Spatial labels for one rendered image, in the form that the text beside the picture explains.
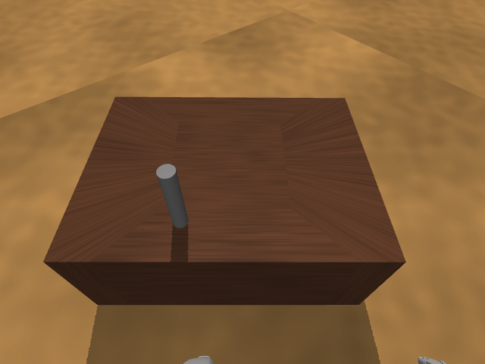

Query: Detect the can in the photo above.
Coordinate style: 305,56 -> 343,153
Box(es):
156,164 -> 189,228

